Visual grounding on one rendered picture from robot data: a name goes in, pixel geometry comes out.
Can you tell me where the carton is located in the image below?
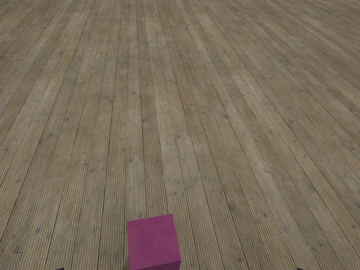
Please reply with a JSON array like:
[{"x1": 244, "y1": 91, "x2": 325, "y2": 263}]
[{"x1": 127, "y1": 214, "x2": 181, "y2": 270}]

